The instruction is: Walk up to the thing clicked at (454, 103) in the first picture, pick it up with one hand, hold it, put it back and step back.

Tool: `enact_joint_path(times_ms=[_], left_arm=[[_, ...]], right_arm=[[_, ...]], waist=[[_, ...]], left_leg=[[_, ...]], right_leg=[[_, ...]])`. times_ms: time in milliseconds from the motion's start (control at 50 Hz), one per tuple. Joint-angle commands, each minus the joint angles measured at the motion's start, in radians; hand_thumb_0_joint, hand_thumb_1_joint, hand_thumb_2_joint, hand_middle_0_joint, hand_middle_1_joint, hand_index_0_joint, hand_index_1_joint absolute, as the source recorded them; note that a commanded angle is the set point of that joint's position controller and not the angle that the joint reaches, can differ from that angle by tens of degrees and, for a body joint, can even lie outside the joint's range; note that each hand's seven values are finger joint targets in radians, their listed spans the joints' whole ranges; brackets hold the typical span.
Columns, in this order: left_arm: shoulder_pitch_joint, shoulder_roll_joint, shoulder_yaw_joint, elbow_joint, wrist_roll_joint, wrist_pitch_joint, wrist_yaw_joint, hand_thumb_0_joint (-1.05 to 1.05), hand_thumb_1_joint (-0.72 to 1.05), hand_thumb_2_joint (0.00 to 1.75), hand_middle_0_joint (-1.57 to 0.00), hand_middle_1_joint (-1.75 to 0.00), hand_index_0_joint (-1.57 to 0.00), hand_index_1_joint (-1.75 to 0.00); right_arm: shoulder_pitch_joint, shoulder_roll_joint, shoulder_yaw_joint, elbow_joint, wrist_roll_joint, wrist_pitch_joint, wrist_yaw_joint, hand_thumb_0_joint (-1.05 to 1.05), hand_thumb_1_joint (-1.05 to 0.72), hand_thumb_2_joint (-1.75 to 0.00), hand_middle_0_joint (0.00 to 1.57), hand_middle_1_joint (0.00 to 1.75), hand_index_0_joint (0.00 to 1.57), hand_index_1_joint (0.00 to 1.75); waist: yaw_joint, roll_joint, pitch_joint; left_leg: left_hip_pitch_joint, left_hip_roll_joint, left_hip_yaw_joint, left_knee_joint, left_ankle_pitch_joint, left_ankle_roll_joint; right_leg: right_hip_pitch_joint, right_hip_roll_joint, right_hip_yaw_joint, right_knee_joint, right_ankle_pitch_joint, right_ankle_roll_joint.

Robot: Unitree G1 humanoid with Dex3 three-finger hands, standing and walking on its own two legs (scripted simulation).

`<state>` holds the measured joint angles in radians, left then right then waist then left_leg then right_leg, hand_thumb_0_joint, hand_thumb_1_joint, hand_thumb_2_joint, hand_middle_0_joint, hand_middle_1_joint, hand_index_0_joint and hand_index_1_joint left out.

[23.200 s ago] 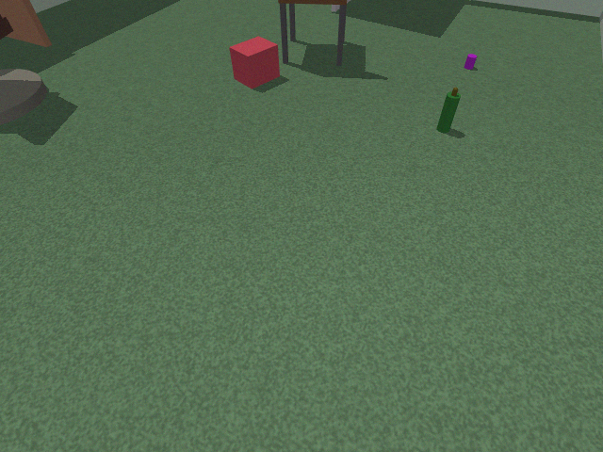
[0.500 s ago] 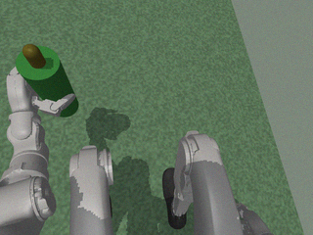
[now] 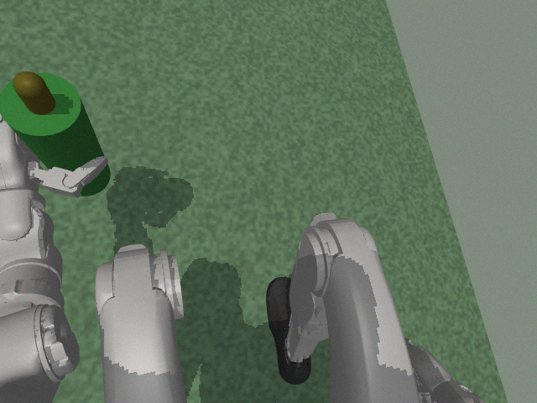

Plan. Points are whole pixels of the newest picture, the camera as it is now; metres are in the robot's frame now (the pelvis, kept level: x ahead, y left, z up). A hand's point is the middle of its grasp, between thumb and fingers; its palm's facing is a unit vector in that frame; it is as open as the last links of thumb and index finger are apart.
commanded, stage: lower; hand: left
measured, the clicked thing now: (64, 140) +0.47 +0.22 -0.07
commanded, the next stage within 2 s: loosen in 1.60 s
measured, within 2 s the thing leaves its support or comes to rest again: rests again in 1.94 s
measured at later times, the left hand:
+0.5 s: hand (82, 156) +0.47 +0.22 -0.14, palm faces +0.16 -0.99 +0.00, open 10.2 cm
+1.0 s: hand (88, 161) +0.47 +0.22 -0.16, palm faces +0.18 -0.98 +0.01, open 10.2 cm
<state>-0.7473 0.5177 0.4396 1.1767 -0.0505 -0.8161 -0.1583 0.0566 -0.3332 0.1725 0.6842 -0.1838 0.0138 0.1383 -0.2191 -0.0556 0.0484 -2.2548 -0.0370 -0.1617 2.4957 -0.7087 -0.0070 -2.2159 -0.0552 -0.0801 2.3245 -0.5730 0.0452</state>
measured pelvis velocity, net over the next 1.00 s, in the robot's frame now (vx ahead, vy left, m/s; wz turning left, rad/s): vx -0.01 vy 0.01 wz -0.09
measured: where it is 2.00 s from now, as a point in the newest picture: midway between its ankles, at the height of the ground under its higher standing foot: (228, 373)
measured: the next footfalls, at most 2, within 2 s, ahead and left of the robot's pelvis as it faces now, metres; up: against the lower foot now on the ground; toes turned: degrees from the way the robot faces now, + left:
none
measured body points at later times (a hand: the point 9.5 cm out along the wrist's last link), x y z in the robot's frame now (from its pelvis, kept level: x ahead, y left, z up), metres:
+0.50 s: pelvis +0.00 +0.01 -0.01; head +0.24 +0.12 +0.34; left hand +0.46 +0.27 -0.13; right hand +0.09 -0.27 -0.08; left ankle +0.08 +0.12 -0.28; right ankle +0.13 -0.13 -0.28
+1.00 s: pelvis -0.01 +0.01 -0.02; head +0.24 +0.14 +0.33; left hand +0.46 +0.27 -0.16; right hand +0.09 -0.26 -0.07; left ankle +0.08 +0.12 -0.28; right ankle +0.13 -0.13 -0.28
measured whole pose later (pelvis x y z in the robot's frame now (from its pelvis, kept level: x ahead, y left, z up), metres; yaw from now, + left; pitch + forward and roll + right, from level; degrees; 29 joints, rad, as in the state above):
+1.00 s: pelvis -0.01 +0.01 -0.02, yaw -5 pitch +18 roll -16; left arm -0.77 0.74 0.44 1.42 -0.03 -1.03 -0.01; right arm -0.07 -0.37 0.41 0.60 -0.30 0.03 0.17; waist -0.31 -0.18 0.24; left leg -2.23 -0.03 -0.28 2.61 -0.71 0.01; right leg -2.13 -0.02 -0.18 2.33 -0.53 0.07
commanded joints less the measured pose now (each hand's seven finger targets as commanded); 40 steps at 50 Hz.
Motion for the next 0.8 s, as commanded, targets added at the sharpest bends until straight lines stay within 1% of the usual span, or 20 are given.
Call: enact_joint_path(times_ms=[0, 20, 60, 100, 160, 180, 200, 220, 260, 300, 340, 400, 420, 460, 520, 620, 700, 720, 740, 780], left_arm=[[-0.301, 0.181, 0.008, -0.187, -0.009, -0.081, 0.015, 0.00, 0.08, 1.24, -1.30, -1.43, -1.31, -1.44], [-0.270, 0.158, 0.002, -0.136, -0.009, -0.078, 0.018, 0.00, 0.09, 1.25, -1.30, -1.44, -1.31, -1.45], [-0.249, 0.158, 0.000, -0.094, -0.007, -0.088, 0.031, 0.00, 0.11, 1.24, -1.28, -1.42, -1.29, -1.42], [-0.293, 0.168, -0.018, -0.106, -0.002, -0.109, 0.034, 0.00, 0.10, 1.22, -1.28, -1.41, -1.29, -1.42], [-0.301, 0.225, 0.002, -0.089, 0.007, -0.133, 0.043, 0.00, 0.10, 1.22, -1.29, -1.41, -1.30, -1.42], [-0.308, 0.239, 0.014, -0.092, 0.007, -0.142, 0.046, 0.00, 0.13, 1.24, -1.28, -1.41, -1.29, -1.42], [-0.305, 0.233, 0.008, -0.082, 0.004, -0.151, 0.049, 0.00, 0.11, 1.22, -1.28, -1.40, -1.29, -1.40], [-0.320, 0.246, 0.015, -0.082, 0.000, -0.161, 0.053, 0.00, 0.11, 1.22, -1.28, -1.40, -1.29, -1.41], [-0.290, 0.258, 0.028, -0.054, -0.004, -0.173, 0.058, 0.00, 0.13, 1.23, -1.29, -1.40, -1.29, -1.41], [-0.330, 0.281, 0.020, -0.070, 0.005, -0.189, 0.063, 0.00, 0.12, 1.22, -1.28, -1.39, -1.29, -1.40], [-0.282, 0.269, 0.020, -0.019, 0.011, -0.193, 0.070, 0.00, 0.13, 1.22, -1.28, -1.39, -1.29, -1.40], [-0.277, 0.294, 0.023, 0.002, 0.018, -0.205, 0.079, 0.00, 0.12, 1.23, -1.28, -1.39, -1.28, -1.40], [-0.289, 0.276, 0.013, -0.011, 0.013, -0.209, 0.085, 0.00, 0.12, 1.24, -1.29, -1.41, -1.30, -1.41], [-0.272, 0.304, 0.030, 0.012, 0.012, -0.216, 0.097, 0.00, 0.11, 1.24, -1.28, -1.40, -1.29, -1.41], [-0.282, 0.284, 0.012, 0.026, 0.013, -0.228, 0.107, 0.00, 0.14, 1.26, -1.29, -1.41, -1.29, -1.42], [-0.296, 0.313, 0.010, 0.041, 0.016, -0.246, 0.123, 0.00, 0.12, 1.26, -1.29, -1.41, -1.29, -1.42], [-0.281, 0.330, 0.022, 0.068, 0.008, -0.261, 0.137, 0.00, 0.14, 1.25, -1.26, -1.39, -1.26, -1.40], [-0.283, 0.337, 0.020, 0.073, 0.009, -0.263, 0.140, 0.00, 0.12, 1.25, -1.26, -1.39, -1.27, -1.40], [-0.301, 0.329, 0.005, 0.071, 0.008, -0.269, 0.139, 0.00, 0.12, 1.25, -1.26, -1.39, -1.27, -1.40], [-0.285, 0.346, 0.006, 0.082, 0.016, -0.272, 0.142, 0.00, 0.12, 1.25, -1.26, -1.39, -1.26, -1.39]], right_arm=[[0.131, -0.275, -0.077, -0.030, -0.007, 0.002, -0.011, 0.00, -0.92, -0.91, 0.20, 0.30, 0.20, 0.30], [0.137, -0.279, -0.071, -0.028, -0.008, 0.004, -0.010, 0.00, -0.92, -0.91, 0.20, 0.30, 0.20, 0.30], [0.131, -0.283, -0.054, -0.031, -0.014, 0.005, -0.006, 0.00, -0.92, -0.91, 0.20, 0.30, 0.20, 0.30], [0.123, -0.289, -0.044, -0.032, -0.021, 0.006, -0.003, 0.00, -0.92, -0.91, 0.20, 0.30, 0.20, 0.30], [0.097, -0.303, -0.027, -0.041, -0.030, 0.008, 0.000, 0.00, -0.93, -0.91, 0.20, 0.30, 0.20, 0.30], [0.098, -0.305, -0.018, -0.045, -0.036, 0.008, 0.002, 0.00, -0.92, -0.91, 0.20, 0.30, 0.20, 0.30], [0.082, -0.304, -0.012, -0.046, -0.039, 0.008, 0.003, 0.00, -0.92, -0.91, 0.20, 0.30, 0.20, 0.30], [0.085, -0.308, -0.005, -0.048, -0.043, 0.009, 0.004, 0.00, -0.92, -0.91, 0.20, 0.30, 0.20, 0.30], [0.073, -0.318, 0.009, -0.051, -0.050, 0.010, 0.003, 0.00, -0.93, -0.91, 0.20, 0.30, 0.20, 0.30], [0.057, -0.326, 0.019, -0.055, -0.060, 0.012, 0.004, 0.00, -0.93, -0.91, 0.20, 0.30, 0.20, 0.30], [0.066, -0.330, 0.030, -0.051, -0.069, 0.014, 0.006, 0.00, -0.93, -0.91, 0.20, 0.30, 0.20, 0.30], [0.035, -0.342, 0.043, -0.064, -0.078, 0.017, 0.006, 0.00, -0.93, -0.91, 0.20, 0.30, 0.20, 0.30], [0.048, -0.340, 0.048, -0.058, -0.081, 0.019, 0.008, 0.00, -0.93, -0.91, 0.20, 0.30, 0.20, 0.30], [0.042, -0.343, 0.059, -0.061, -0.085, 0.021, 0.010, 0.00, -0.93, -0.91, 0.20, 0.30, 0.20, 0.30], [0.024, -0.353, 0.068, -0.065, -0.093, 0.022, 0.010, 0.00, -0.92, -0.91, 0.20, 0.30, 0.20, 0.30], [0.001, -0.365, 0.089, -0.073, -0.102, 0.024, 0.011, 0.00, -0.92, -0.91, 0.20, 0.30, 0.20, 0.30], [-0.005, -0.362, 0.107, -0.082, -0.109, 0.027, 0.011, 0.00, -0.92, -0.91, 0.20, 0.30, 0.20, 0.30], [-0.010, -0.363, 0.111, -0.081, -0.110, 0.028, 0.012, 0.00, -0.92, -0.91, 0.20, 0.30, 0.20, 0.30], [-0.020, -0.364, 0.114, -0.083, -0.112, 0.027, 0.012, 0.00, -0.92, -0.91, 0.20, 0.30, 0.20, 0.30], [-0.020, -0.364, 0.121, -0.083, -0.116, 0.026, 0.010, 0.00, -0.92, -0.91, 0.20, 0.30, 0.20, 0.30]], waist=[[-0.031, 0.288, -0.639], [-0.046, 0.272, -0.628], [-0.057, 0.244, -0.603], [-0.075, 0.259, -0.587], [-0.074, 0.289, -0.568], [-0.076, 0.292, -0.587], [-0.079, 0.286, -0.578], [-0.089, 0.296, -0.572], [-0.088, 0.306, -0.564], [-0.100, 0.343, -0.557], [-0.106, 0.340, -0.551], [-0.113, 0.342, -0.513], [-0.121, 0.343, -0.529], [-0.120, 0.339, -0.522], [-0.142, 0.336, -0.484], [-0.157, 0.349, -0.461], [-0.157, 0.324, -0.467], [-0.155, 0.321, -0.452], [-0.167, 0.315, -0.439], [-0.161, 0.321, -0.457]], left_leg=[[0.361, 0.017, 0.064, -0.330, 0.094, 0.009], [0.369, 0.018, 0.059, -0.321, 0.113, 0.009], [0.345, 0.019, 0.052, -0.306, 0.130, 0.010], [0.354, 0.021, 0.042, -0.303, 0.121, 0.009], [0.367, 0.027, 0.030, -0.305, 0.087, 0.006], [0.380, 0.027, 0.029, -0.298, 0.107, 0.005], [0.375, 0.029, 0.030, -0.293, 0.097, 0.005], [0.367, 0.029, 0.027, -0.292, 0.089, 0.005], [0.389, 0.033, 0.017, -0.291, 0.111, 0.001], [0.404, 0.036, 0.012, -0.289, 0.109, -0.004], [0.417, 0.037, 0.005, -0.288, 0.133, -0.008], [0.406, 0.041, -0.001, -0.277, 0.126, -0.006], [0.416, 0.040, -0.004, -0.273, 0.151, -0.009], [0.401, 0.039, -0.004, -0.264, 0.151, -0.006], [0.406, 0.044, -0.023, -0.266, 0.137, -0.008], [0.412, 0.049, -0.038, -0.264, 0.118, -0.011], [0.381, 0.047, -0.033, -0.245, 0.128, -0.004], [0.367, 0.048, -0.032, -0.246, 0.114, -0.004], [0.357, 0.049, -0.038, -0.246, 0.096, -0.002], [0.374, 0.049, -0.035, -0.240, 0.105, -0.003]], right_leg=[[0.377, 0.048, -0.092, -0.168, 0.085, -0.070], [0.381, 0.049, -0.096, -0.167, 0.105, -0.068], [0.394, 0.052, -0.102, -0.162, 0.119, -0.066], [0.379, 0.053, -0.107, -0.160, 0.114, -0.065], [0.368, 0.054, -0.115, -0.149, 0.084, -0.066], [0.391, 0.055, -0.117, -0.149, 0.103, -0.064], [0.384, 0.057, -0.117, -0.148, 0.093, -0.064], [0.393, 0.059, -0.123, -0.149, 0.088, -0.064], [0.395, 0.058, -0.127, -0.140, 0.109, -0.063], [0.385, 0.060, -0.132, -0.133, 0.108, -0.066], [0.404, 0.060, -0.141, -0.131, 0.133, -0.063], [0.392, 0.064, -0.146, -0.129, 0.130, -0.064], [0.412, 0.064, -0.149, -0.129, 0.154, -0.063], [0.429, 0.067, -0.153, -0.129, 0.155, -0.060], [0.401, 0.066, -0.164, -0.124, 0.148, -0.059], [0.401, 0.067, -0.175, -0.122, 0.141, -0.056], [0.447, 0.075, -0.173, -0.134, 0.150, -0.053], [0.445, 0.076, -0.174, -0.137, 0.137, -0.053], [0.437, 0.077, -0.177, -0.137, 0.126, -0.052], [0.453, 0.081, -0.179, -0.139, 0.136, -0.050]])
